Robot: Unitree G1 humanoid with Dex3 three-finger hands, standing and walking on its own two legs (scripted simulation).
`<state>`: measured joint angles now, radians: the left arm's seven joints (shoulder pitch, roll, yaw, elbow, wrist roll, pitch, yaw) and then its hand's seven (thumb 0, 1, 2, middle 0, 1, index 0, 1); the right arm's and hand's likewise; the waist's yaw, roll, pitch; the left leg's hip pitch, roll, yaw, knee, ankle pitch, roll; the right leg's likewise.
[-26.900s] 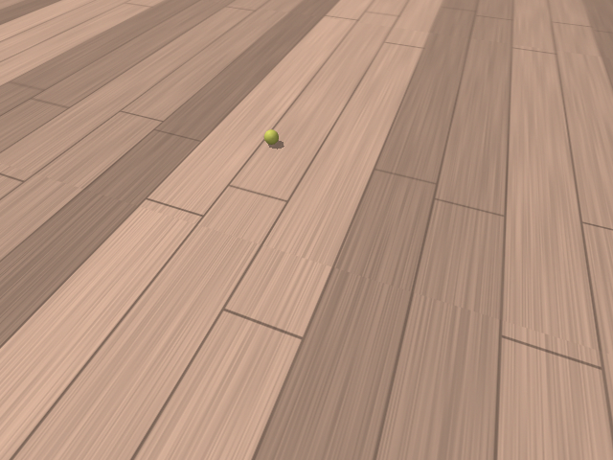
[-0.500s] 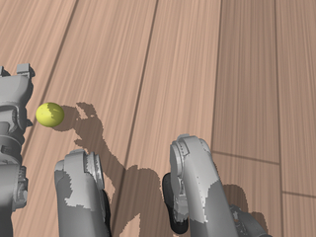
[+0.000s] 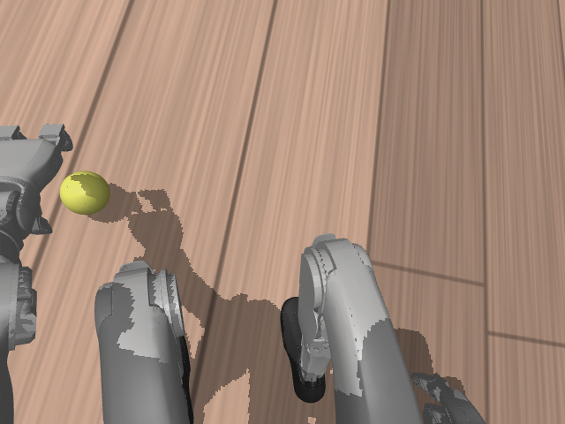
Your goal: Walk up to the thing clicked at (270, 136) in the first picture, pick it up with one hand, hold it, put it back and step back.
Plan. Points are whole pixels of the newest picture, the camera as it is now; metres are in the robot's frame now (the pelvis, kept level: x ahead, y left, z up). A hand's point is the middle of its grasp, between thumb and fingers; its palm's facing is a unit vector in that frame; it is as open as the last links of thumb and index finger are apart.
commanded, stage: home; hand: left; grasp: from above
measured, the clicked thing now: (85, 192) +0.49 +0.28 -0.30
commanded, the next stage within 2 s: none
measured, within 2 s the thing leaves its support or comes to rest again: neither
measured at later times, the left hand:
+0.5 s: hand (5, 183) +0.43 +0.30 -0.07, palm faces -0.35 -0.39 -0.85, open 10.1 cm
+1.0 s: hand out of the picture +0.28 +0.23 +0.14, palm faces +0.01 -0.92 -0.39, open 7.4 cm
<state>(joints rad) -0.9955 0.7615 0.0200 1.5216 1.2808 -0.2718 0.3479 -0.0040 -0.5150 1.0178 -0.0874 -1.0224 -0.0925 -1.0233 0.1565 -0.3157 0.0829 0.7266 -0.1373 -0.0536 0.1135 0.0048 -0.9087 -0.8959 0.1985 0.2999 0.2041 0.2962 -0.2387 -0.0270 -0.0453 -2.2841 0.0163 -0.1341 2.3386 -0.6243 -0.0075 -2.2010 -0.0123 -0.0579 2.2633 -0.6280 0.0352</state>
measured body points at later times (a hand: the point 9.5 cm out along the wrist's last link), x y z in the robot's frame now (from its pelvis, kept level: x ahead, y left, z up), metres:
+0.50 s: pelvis +0.02 +0.01 +0.06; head +0.23 +0.05 +0.46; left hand +0.45 +0.31 -0.02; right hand +0.11 -0.25 -0.07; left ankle +0.09 +0.13 -0.31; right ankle +0.11 -0.13 -0.31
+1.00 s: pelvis +0.04 +0.00 +0.24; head +0.16 +0.04 +0.67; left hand +0.27 +0.28 +0.17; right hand +0.27 -0.21 +0.16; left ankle +0.09 +0.13 -0.31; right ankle +0.11 -0.13 -0.31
